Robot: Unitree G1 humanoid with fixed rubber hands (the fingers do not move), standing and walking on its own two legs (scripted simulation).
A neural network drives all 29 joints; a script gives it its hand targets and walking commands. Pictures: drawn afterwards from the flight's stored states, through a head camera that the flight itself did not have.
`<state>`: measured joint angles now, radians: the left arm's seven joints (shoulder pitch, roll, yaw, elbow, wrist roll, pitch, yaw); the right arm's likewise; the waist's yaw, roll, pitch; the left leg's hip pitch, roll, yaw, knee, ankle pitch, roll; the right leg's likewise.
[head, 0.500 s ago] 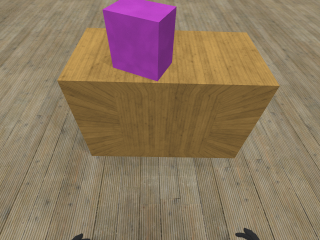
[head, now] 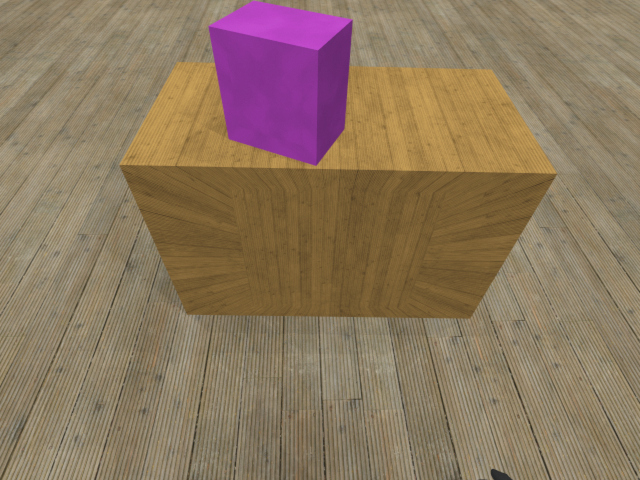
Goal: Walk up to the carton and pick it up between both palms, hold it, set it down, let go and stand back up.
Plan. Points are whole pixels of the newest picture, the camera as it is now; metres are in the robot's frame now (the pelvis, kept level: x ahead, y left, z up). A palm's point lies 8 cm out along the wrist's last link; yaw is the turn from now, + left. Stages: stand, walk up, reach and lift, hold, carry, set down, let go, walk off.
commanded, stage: stand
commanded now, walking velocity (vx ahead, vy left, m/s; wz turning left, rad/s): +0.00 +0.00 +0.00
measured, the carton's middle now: (285, 84) +0.92 +0.09 +0.03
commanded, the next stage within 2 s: walk up in 0.70 s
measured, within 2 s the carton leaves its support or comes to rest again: neither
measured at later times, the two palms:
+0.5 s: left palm out of the picture +0.05 +0.24 -0.12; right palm out of the picture +0.06 -0.24 -0.11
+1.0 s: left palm out of the picture +0.03 +0.24 -0.12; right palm out of the picture +0.03 -0.25 -0.12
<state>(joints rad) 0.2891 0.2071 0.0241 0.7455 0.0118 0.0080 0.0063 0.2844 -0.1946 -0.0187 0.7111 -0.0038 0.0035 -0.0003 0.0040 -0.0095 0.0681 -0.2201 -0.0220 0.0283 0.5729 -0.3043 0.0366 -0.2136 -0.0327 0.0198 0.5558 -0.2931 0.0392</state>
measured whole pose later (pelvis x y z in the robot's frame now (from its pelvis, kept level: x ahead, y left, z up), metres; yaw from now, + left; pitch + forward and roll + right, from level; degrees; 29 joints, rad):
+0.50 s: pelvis -0.01 +0.00 +0.00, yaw +0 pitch -3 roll +0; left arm 0.31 0.21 0.01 0.81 0.01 0.00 0.01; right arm 0.31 -0.20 -0.01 0.77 0.00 0.00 -0.01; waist 0.00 -0.01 0.05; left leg -0.21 -0.01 0.03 0.54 -0.28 0.03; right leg -0.21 -0.02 0.02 0.53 -0.27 0.03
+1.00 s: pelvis +0.00 -0.01 +0.00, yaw -1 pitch -2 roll +0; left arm 0.38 0.21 0.03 0.84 0.04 -0.01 0.00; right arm 0.36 -0.20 -0.04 0.83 -0.04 -0.01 0.01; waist -0.01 0.00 0.02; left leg -0.23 -0.01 0.04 0.59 -0.41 0.05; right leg -0.25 -0.02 0.03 0.63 -0.45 -0.02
